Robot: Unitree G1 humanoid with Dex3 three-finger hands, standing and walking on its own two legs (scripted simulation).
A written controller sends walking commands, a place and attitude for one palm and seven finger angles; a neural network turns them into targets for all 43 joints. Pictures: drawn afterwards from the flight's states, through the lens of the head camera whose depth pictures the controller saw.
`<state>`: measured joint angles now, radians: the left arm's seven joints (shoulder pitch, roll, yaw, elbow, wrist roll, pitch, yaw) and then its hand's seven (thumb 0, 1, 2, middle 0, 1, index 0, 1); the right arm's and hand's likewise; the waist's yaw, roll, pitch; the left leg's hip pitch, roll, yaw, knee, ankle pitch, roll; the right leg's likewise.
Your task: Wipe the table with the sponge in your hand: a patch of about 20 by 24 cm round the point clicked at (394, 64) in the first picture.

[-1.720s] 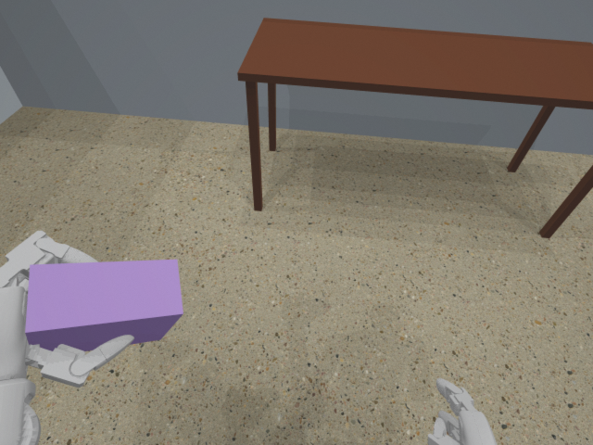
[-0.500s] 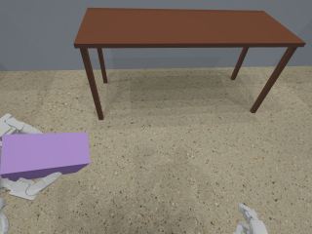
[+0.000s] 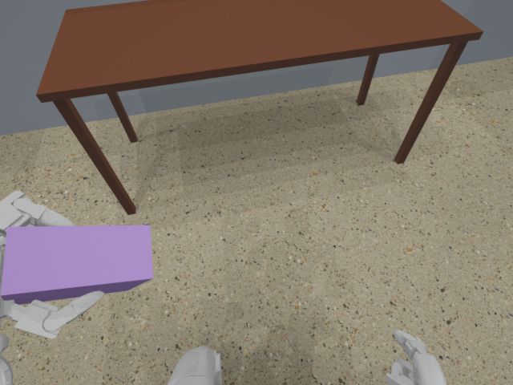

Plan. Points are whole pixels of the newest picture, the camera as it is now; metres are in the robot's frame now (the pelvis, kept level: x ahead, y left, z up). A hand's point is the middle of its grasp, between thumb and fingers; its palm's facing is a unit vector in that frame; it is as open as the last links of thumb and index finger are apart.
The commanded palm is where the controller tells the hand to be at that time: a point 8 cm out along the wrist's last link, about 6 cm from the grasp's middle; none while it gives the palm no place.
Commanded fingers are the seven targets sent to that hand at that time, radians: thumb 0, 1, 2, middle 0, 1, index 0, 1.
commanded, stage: walk to a spot facing it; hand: left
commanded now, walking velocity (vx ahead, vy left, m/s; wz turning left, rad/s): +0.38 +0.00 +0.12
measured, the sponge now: (100, 263) +0.23 +0.19 +0.14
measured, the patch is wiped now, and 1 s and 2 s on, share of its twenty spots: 0.00 0.00 0.00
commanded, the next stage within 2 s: turn to face it in 0.78 s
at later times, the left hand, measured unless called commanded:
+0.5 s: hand (99, 148) +0.37 +0.21 +0.19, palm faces +0.41 -0.78 -0.47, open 10.2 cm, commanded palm +0.32 +0.26 +0.19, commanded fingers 0.00 0.10 1.30 -1.20 -1.60 -1.20 -1.60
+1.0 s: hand (113, 103) +0.47 +0.23 +0.18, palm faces +0.55 -0.70 -0.45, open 10.2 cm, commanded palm +0.40 +0.26 +0.19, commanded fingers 0.00 0.10 1.30 -1.20 -1.60 -1.20 -1.60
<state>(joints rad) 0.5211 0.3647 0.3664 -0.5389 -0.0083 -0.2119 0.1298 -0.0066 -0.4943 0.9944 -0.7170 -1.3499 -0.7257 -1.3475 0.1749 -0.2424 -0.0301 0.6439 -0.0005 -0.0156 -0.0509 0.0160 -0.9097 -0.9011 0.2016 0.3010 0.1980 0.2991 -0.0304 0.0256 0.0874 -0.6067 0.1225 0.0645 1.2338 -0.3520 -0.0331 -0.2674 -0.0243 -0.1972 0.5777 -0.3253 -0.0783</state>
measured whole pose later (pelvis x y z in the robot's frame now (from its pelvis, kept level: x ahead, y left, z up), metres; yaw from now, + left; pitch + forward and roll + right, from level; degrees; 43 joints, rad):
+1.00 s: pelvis +0.30 -0.05 -0.01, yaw +12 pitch -1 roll +1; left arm 0.42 0.45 0.42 -0.57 -0.02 -0.22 0.16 -0.01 -0.50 1.00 -0.72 -1.35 -0.73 -1.35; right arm 0.13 -0.18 -0.05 0.57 0.02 -0.05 -0.05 0.01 -0.91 -0.90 0.20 0.30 0.19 0.30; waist -0.02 -0.06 0.10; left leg -0.40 0.06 0.16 0.67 -0.25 0.03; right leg -0.45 -0.09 -0.07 1.24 -0.54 0.04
